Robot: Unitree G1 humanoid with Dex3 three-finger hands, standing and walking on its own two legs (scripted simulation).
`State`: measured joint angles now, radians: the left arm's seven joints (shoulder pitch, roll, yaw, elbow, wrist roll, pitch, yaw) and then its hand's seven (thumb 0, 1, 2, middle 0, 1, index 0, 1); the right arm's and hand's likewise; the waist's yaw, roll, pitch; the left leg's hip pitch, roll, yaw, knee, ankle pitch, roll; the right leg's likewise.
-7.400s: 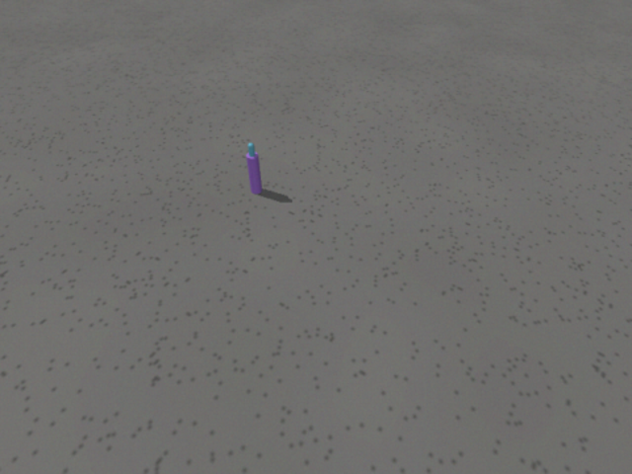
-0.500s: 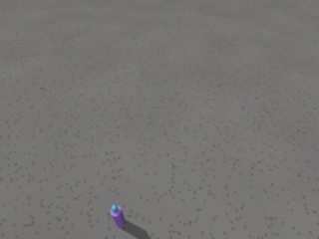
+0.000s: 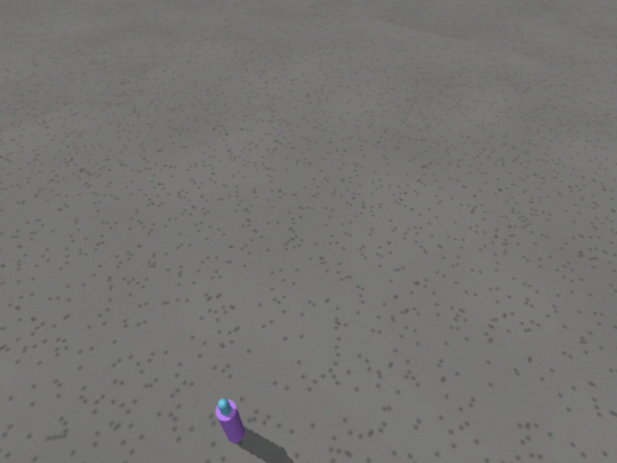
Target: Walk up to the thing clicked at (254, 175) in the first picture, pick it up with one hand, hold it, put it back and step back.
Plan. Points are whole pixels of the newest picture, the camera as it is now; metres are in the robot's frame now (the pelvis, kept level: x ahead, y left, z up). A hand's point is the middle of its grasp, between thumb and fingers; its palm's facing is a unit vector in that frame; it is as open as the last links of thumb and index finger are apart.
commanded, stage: stand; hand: left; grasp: from the side
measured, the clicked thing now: (229, 418) +0.38 +0.22 -0.65
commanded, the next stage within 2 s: go down in 0.84 s
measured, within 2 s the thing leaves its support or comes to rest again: neither
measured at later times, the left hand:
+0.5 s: hand out of the picture +0.08 +0.25 -0.16, palm faces -0.03 -0.94 -0.35, open 7.4 cm
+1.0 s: hand out of the picture +0.09 +0.25 -0.15, palm faces +0.01 -0.94 -0.35, open 7.5 cm
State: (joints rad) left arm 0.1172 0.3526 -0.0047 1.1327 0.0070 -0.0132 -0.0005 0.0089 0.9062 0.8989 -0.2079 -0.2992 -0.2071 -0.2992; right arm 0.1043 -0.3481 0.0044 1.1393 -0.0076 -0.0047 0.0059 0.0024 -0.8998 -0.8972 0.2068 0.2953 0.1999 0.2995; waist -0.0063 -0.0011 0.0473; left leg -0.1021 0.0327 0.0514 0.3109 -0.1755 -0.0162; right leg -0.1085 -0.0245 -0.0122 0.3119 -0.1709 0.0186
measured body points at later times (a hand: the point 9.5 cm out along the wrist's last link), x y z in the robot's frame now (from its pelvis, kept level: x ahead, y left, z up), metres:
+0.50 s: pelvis +0.01 +0.00 +0.00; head +0.02 +0.00 +0.45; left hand +0.08 +0.30 -0.13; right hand +0.08 -0.30 -0.13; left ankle +0.00 +0.13 -0.75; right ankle +0.00 -0.13 -0.75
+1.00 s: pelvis +0.00 +0.00 +0.00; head +0.02 -0.01 +0.45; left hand +0.09 +0.30 -0.13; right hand +0.08 -0.30 -0.13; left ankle +0.00 +0.13 -0.75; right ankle +0.00 -0.13 -0.75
